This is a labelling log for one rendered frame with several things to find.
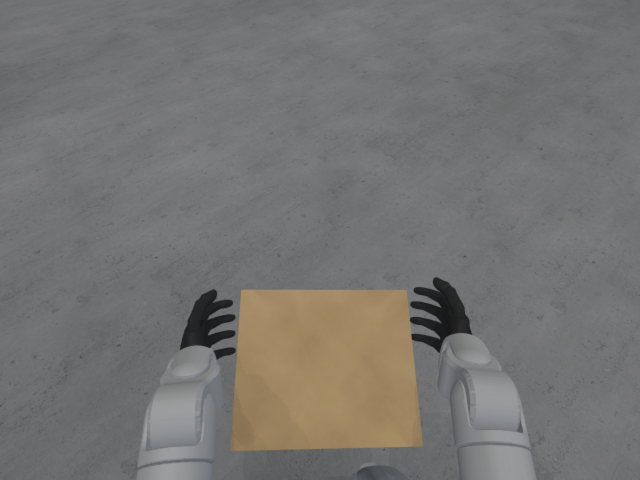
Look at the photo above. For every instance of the left robot hand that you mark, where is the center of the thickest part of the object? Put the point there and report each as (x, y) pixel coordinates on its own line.
(196, 332)

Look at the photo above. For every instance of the robot left forearm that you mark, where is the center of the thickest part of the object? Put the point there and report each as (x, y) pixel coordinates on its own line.
(179, 429)

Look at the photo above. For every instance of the right robot hand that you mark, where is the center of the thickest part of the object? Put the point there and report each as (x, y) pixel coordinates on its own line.
(452, 314)

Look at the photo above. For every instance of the carton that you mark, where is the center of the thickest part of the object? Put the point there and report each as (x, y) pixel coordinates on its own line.
(324, 369)

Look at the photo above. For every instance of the robot right forearm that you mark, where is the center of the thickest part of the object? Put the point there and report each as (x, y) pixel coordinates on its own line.
(489, 427)

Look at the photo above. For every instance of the right robot shin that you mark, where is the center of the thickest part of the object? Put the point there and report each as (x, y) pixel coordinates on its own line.
(366, 465)

